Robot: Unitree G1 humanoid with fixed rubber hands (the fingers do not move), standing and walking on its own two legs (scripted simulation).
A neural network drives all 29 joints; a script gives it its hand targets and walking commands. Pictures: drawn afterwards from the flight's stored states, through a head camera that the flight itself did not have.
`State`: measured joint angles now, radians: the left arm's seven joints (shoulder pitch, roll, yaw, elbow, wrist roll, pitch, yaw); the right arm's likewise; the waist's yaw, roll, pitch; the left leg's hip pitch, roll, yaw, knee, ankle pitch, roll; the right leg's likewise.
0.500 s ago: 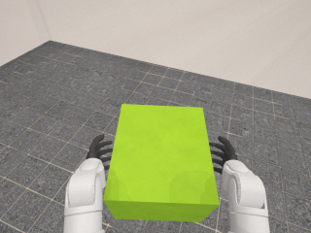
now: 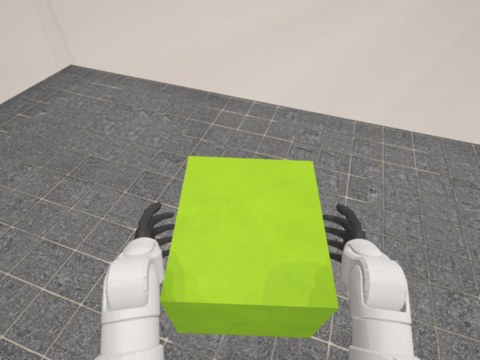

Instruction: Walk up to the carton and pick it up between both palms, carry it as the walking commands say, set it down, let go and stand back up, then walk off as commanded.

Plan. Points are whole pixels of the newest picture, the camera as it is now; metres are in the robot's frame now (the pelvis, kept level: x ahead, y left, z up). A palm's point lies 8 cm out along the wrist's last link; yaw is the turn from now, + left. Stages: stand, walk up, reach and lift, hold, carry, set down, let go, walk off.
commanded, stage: carry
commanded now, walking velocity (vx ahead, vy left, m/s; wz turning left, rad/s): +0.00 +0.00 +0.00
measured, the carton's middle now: (247, 244) +0.34 +0.00 -0.01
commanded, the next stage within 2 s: hold in 1.06 s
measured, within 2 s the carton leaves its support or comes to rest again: neither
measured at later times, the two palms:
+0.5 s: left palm (158, 258) +0.26 +0.14 +0.07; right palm (370, 261) +0.25 -0.18 +0.07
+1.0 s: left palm (160, 262) +0.25 +0.14 +0.06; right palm (373, 266) +0.25 -0.19 +0.07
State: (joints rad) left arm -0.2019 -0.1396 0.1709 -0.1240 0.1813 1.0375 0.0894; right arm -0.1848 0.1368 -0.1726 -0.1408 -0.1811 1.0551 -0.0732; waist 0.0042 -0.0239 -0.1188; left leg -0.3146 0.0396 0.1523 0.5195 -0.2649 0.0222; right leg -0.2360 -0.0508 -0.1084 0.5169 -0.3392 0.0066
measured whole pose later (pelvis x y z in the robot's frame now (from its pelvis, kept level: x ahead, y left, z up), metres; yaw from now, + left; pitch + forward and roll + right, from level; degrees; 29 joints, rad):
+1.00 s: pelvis -0.03 -0.02 +0.00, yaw +0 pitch +4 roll +0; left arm -0.20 -0.14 0.18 -0.06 0.19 0.97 0.09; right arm -0.19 0.14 -0.19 -0.09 -0.18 0.98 -0.06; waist -0.01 -0.01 -0.13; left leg -0.36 0.07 0.14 0.50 -0.21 0.00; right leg -0.28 -0.01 -0.12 0.51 -0.29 -0.03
